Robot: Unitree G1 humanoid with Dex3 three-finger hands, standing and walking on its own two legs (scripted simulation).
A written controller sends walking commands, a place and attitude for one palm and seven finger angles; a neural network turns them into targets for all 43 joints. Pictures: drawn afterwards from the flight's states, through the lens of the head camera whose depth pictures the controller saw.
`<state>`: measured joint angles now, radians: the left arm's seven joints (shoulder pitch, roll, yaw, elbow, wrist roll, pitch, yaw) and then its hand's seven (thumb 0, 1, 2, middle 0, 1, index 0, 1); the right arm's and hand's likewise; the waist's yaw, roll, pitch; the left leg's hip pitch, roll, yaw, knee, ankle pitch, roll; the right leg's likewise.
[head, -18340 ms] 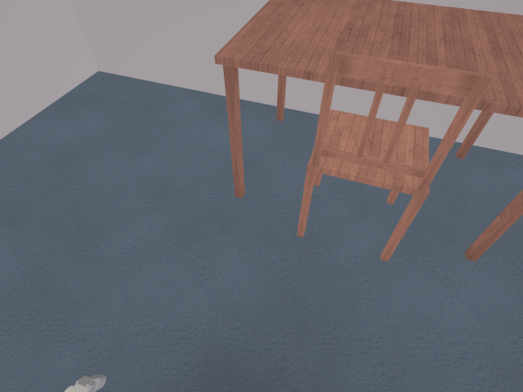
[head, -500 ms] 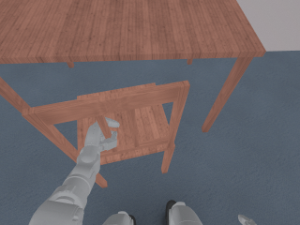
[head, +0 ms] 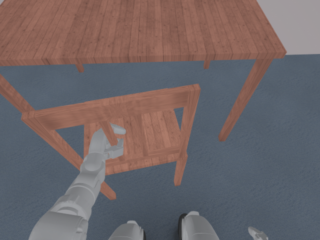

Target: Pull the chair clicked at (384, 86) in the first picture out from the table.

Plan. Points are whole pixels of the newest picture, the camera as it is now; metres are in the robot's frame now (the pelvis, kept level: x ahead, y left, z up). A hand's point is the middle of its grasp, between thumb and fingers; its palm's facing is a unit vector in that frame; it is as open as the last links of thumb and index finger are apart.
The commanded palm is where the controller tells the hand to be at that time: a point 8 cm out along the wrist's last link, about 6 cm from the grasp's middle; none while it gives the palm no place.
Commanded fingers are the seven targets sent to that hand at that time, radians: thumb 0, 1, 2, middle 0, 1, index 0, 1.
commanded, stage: step backward, pulling the chair out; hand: left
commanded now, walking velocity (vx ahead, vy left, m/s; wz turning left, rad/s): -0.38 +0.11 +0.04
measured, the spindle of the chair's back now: (114, 142) +0.38 +0.15 -0.07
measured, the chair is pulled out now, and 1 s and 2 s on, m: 0.20 0.25 0.42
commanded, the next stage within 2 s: none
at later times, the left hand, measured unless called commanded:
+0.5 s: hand (117, 153) +0.34 +0.13 -0.05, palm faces +0.01 -0.98 -0.20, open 5.4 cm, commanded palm +0.35 +0.18 -0.04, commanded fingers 0.00 0.90 0.90 -0.50 -1.45 -0.50 -1.45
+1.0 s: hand (113, 163) +0.31 +0.14 -0.05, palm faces -0.05 -0.98 -0.20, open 5.3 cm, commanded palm +0.33 +0.19 -0.04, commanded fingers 0.00 0.90 0.90 -0.50 -1.45 -0.50 -1.45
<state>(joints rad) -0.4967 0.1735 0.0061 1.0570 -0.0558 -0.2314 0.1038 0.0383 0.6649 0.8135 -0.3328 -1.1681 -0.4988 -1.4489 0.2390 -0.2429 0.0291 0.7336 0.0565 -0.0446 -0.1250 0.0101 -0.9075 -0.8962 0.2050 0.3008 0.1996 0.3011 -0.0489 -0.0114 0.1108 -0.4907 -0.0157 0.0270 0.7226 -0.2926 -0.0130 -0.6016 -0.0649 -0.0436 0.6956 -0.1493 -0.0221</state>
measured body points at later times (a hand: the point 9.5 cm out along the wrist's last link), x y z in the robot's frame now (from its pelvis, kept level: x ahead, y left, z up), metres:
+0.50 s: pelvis -0.03 +0.01 +0.01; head +0.06 -0.01 +0.45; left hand +0.34 +0.18 -0.04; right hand +0.07 -0.25 -0.13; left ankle +0.02 +0.14 -0.70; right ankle +0.10 -0.11 -0.71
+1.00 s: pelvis -0.06 +0.03 +0.01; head +0.03 +0.02 +0.45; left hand +0.31 +0.19 -0.03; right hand +0.03 -0.24 -0.12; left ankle -0.03 +0.15 -0.71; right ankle +0.09 -0.11 -0.70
